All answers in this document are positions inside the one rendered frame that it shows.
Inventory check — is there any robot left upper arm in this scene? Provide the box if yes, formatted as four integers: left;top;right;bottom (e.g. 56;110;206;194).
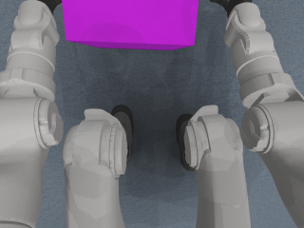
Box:
0;96;64;228

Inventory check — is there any robot right foot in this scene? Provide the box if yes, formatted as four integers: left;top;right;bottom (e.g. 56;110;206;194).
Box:
176;113;196;171

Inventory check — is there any robot right upper arm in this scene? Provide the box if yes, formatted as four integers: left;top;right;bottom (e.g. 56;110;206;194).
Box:
239;101;304;228

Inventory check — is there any robot left hand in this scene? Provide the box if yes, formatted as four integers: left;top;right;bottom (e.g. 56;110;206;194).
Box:
37;0;63;15

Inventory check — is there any robot right hand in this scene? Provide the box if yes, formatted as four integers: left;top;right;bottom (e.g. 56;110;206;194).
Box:
209;0;253;18

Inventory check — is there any right robot forearm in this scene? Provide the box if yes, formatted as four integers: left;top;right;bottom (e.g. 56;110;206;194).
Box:
223;2;304;108

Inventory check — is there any left robot forearm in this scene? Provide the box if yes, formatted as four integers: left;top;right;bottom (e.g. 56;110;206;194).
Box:
0;0;60;102

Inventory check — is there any robot foot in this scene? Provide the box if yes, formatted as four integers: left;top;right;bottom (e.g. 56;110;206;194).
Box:
111;104;134;164
176;113;196;171

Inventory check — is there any robot left foot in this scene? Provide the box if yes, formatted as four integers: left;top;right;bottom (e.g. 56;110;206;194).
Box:
111;104;134;164

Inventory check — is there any carton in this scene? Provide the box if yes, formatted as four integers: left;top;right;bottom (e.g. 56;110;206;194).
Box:
62;0;199;50

